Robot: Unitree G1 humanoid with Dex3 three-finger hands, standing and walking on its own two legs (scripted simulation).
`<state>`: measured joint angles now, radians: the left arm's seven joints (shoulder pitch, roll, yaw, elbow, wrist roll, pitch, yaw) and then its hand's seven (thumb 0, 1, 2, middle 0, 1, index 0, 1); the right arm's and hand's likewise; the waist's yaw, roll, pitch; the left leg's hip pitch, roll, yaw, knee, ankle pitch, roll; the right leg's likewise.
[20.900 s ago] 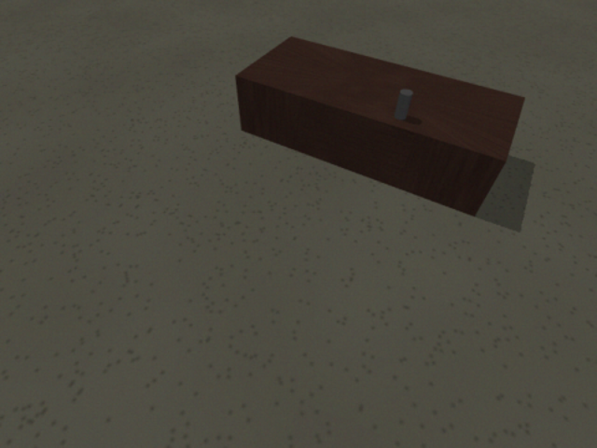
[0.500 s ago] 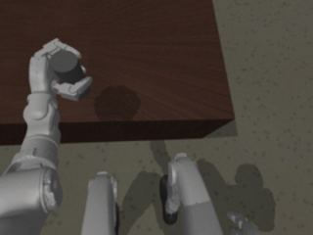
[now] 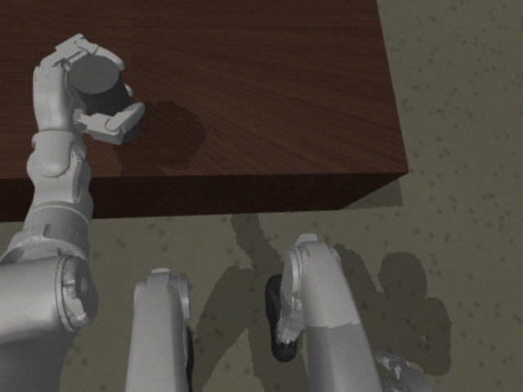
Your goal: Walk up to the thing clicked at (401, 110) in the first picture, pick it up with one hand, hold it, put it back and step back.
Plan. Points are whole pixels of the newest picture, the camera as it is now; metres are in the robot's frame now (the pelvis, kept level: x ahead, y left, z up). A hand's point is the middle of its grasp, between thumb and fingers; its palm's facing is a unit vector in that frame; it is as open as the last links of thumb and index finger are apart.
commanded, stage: lower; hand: left
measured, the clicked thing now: (109, 103) +0.53 +0.13 -0.02
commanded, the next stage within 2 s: loosen in 0.68 s
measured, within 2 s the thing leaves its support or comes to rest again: rests again in 0.50 s
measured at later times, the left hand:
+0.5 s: hand (116, 106) +0.54 +0.13 -0.05, palm faces -0.04 -1.00 -0.03, open 8.4 cm
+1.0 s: hand (116, 105) +0.55 +0.13 -0.06, palm faces -0.04 -1.00 -0.03, open 8.4 cm
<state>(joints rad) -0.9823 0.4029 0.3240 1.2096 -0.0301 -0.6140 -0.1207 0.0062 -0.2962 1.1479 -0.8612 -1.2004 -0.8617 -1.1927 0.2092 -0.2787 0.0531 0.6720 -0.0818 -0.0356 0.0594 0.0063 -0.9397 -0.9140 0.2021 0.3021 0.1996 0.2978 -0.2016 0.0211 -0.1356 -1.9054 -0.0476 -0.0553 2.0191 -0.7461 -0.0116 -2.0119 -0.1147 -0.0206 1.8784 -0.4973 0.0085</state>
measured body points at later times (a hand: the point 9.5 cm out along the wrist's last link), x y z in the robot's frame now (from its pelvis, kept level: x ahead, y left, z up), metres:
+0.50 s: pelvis -0.01 +0.01 -0.04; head +0.22 +0.04 +0.35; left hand +0.54 +0.18 -0.05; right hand +0.02 -0.27 -0.15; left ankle +0.05 +0.12 -0.42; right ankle +0.13 -0.14 -0.42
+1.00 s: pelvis -0.02 +0.01 -0.05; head +0.22 +0.05 +0.33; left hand +0.54 +0.18 -0.05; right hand +0.02 -0.26 -0.16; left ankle +0.05 +0.12 -0.42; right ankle +0.13 -0.14 -0.42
